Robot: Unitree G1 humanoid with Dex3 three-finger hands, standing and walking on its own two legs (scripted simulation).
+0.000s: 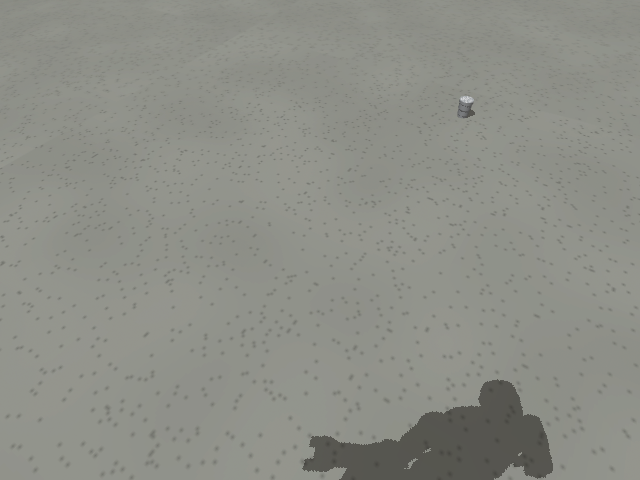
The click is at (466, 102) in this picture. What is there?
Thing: tapered cup
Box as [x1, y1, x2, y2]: [457, 96, 473, 117]
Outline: 471,97 460,97 458,106 459,108 457,112 457,115 459,117 465,117 468,113 473,101
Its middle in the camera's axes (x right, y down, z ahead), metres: +0.82 -0.75 +2.20
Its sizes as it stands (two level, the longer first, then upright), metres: 0.077 0.077 0.103
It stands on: the floor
